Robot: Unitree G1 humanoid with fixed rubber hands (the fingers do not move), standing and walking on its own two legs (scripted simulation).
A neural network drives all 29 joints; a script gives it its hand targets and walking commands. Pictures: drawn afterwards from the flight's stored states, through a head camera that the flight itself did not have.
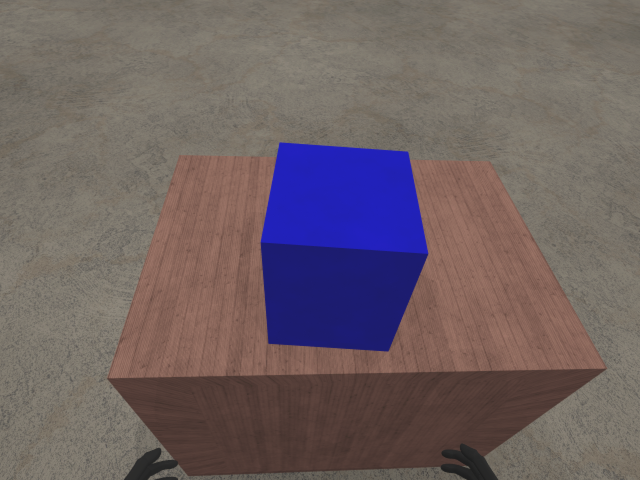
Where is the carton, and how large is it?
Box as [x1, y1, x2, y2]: [261, 142, 427, 350]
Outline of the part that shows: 280,142 261,238 268,343 388,350 427,255 427,249 408,153 405,151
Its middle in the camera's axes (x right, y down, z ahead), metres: +0.03 +0.01 +0.63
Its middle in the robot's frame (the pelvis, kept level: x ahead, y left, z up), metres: +0.48 -0.01 +0.00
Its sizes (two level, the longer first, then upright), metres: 0.210 0.200 0.250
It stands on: a pedestal, 0.65 m high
